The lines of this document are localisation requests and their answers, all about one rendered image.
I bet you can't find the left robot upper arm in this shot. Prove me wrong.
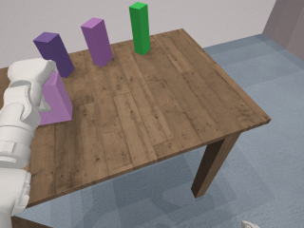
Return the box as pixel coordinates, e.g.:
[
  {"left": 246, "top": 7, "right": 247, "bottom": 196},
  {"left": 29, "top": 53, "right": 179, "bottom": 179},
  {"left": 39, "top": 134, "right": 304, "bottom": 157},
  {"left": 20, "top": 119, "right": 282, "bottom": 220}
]
[{"left": 0, "top": 167, "right": 31, "bottom": 228}]

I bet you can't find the left robot hand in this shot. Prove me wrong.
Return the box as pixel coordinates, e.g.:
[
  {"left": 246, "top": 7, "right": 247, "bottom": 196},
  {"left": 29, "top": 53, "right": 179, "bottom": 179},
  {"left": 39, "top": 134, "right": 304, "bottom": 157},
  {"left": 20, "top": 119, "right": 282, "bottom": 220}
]
[{"left": 8, "top": 58, "right": 58, "bottom": 113}]

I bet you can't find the table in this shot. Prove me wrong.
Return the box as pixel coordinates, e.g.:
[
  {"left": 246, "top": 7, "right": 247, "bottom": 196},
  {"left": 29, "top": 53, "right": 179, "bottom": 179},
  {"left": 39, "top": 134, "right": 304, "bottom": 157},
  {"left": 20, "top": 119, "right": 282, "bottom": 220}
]
[{"left": 0, "top": 28, "right": 271, "bottom": 228}]

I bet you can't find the robot left forearm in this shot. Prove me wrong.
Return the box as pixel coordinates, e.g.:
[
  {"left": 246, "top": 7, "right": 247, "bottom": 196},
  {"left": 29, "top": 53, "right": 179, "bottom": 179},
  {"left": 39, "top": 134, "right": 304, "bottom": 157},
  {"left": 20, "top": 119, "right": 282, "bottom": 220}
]
[{"left": 0, "top": 77, "right": 43, "bottom": 169}]

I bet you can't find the sponge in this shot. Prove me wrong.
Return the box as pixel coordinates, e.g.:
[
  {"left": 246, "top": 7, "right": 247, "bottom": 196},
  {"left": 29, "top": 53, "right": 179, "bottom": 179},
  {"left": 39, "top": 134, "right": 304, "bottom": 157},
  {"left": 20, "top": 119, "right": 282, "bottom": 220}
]
[{"left": 38, "top": 71, "right": 73, "bottom": 125}]

